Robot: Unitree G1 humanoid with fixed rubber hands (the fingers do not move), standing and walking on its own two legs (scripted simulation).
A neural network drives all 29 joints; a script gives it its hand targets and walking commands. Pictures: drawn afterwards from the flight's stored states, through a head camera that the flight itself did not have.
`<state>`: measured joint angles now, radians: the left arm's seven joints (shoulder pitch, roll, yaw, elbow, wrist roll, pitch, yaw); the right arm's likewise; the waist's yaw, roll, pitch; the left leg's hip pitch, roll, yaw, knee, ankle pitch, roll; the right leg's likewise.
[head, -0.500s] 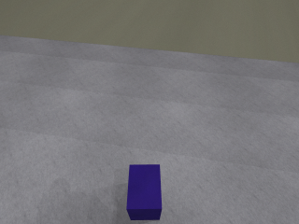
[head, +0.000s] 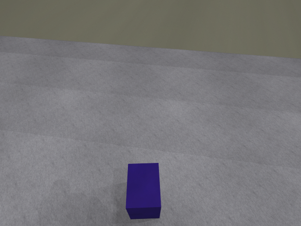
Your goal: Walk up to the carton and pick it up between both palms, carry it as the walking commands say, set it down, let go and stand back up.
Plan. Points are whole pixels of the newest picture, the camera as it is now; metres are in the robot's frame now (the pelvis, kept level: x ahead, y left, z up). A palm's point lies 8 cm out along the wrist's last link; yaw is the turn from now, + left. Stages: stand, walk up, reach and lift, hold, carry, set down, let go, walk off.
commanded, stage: walk up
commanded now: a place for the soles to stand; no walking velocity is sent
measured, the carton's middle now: (144, 191) +0.41 +0.06 -0.63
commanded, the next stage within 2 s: reach and lift in 0.04 s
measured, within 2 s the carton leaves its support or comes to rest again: neither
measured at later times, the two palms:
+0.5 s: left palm out of the picture +0.15 +0.27 -0.14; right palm (247, 220) +0.18 -0.27 -0.13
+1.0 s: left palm (83, 189) +0.27 +0.25 -0.19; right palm (214, 185) +0.30 -0.21 -0.19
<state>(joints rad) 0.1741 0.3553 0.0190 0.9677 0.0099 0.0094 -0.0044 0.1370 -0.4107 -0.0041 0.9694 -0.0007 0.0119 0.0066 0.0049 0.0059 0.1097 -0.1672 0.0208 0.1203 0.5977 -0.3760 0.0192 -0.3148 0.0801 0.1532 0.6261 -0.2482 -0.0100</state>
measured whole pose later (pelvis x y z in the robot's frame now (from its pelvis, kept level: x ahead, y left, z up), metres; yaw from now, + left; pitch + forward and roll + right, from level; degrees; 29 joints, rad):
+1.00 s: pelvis -0.05 +0.00 -0.07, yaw +4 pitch +28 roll +0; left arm -0.48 0.28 0.09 0.67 -0.03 0.16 0.01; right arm -0.45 -0.29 -0.09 0.64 0.01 0.14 -0.02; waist 0.00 0.02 0.05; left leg -1.11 0.01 0.05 1.02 -0.40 0.02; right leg -1.19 0.07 0.09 0.94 -0.23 0.01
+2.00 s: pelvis -0.11 -0.01 -0.21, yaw +8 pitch +42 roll +2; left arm -1.19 0.23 0.20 0.82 -0.07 0.15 0.09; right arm -1.16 -0.23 -0.22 0.79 0.01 0.14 -0.13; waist 0.00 0.02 0.18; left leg -1.83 -0.03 0.05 1.54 -0.46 0.02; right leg -1.91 0.04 0.07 1.46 -0.29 0.02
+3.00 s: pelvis -0.13 -0.01 -0.39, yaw +10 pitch +30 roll +0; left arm -1.51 0.29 0.00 1.12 -0.23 0.09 0.15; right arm -1.50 -0.41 -0.19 1.22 0.21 0.02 -0.13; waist 0.00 0.00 0.52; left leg -2.15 -0.05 0.05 2.21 -0.58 0.03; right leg -2.23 0.02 0.04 2.10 -0.40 0.03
